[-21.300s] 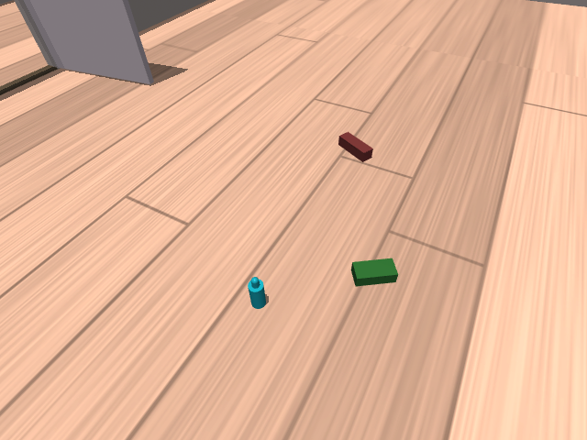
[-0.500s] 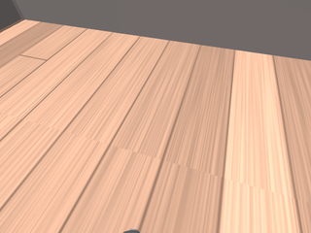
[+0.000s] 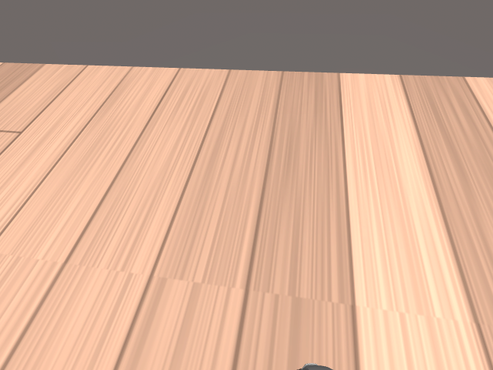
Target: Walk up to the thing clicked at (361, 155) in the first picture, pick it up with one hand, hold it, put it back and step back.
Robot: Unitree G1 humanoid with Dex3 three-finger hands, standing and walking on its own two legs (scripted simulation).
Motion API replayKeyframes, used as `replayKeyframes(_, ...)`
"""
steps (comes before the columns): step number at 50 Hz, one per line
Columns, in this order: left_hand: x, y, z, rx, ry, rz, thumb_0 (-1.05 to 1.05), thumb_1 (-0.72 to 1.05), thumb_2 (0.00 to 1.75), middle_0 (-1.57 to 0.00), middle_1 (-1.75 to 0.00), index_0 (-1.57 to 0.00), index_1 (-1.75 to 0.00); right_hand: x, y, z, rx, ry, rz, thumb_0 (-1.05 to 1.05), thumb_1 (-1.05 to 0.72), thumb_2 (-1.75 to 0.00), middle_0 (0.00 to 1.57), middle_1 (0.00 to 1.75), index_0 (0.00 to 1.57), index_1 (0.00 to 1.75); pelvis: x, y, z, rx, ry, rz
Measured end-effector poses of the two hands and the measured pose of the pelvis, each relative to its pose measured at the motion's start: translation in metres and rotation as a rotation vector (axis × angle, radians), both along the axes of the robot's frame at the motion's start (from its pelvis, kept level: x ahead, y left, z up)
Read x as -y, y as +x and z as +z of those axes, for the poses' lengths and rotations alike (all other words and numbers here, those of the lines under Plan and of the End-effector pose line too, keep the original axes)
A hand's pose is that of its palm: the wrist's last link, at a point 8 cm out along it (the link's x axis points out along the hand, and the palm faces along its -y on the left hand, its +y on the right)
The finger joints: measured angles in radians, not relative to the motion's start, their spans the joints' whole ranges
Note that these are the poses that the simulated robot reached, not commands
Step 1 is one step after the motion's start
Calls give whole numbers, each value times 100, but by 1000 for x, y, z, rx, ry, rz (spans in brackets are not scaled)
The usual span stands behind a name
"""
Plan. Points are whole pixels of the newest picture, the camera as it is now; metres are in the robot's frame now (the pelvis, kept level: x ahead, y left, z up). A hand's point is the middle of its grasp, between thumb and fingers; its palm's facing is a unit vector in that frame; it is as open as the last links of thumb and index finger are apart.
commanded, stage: walk up
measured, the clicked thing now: out of the picture -0.94 +0.73 -0.73
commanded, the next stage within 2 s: none
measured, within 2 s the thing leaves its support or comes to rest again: neither
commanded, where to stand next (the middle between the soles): +0.28 +0.04 m, yaw +1 degrees
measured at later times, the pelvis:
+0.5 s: pelvis +0.13 +0.05 -0.01, yaw +1 degrees
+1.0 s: pelvis +0.20 +0.03 +0.00, yaw -2 degrees
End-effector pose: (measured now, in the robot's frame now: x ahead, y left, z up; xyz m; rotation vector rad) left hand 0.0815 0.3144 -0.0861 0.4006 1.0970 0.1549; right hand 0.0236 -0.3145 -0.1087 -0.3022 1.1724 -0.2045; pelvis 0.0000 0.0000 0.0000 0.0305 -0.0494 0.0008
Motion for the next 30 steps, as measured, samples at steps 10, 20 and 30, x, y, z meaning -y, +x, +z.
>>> replayKeyframes(10, 12, 38, 25, 72, 24, 48, 1, 91, 90, -20, -30, -21, -30, 1, 78, 0, 10, 41, 52, 0, -91, -90, 20, 30, 21, 30, 8, 51, 13, 21, -10, 1)
replayKeyframes(20, -33, 50, 4, 4, 0, 96, 1, 90, 90, -20, -30, -21, -30, -15, 142, 20, 16, -34, 89, 0, -91, -90, 20, 30, 20, 30, -23, 102, 8, 10, -54, 24)
replayKeyframes(30, -64, 110, -31, -90, -56, 66, 1, 91, 90, -20, -29, -20, -29, -52, 169, 41, 53, -105, 27, 0, -91, -90, 20, 30, 21, 30, -58, 156, 6, 13, -38, 10)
